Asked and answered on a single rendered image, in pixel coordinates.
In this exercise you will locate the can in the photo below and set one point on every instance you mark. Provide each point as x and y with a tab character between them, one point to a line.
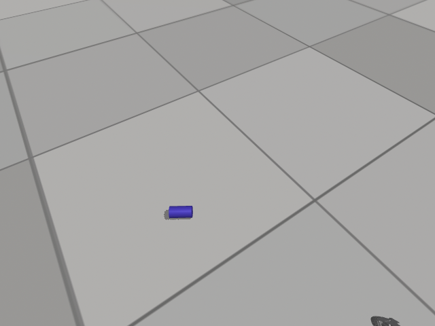
180	211

